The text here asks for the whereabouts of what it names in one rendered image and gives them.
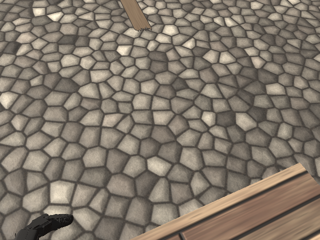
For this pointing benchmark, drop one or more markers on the robot left hand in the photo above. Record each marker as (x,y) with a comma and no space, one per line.
(43,225)

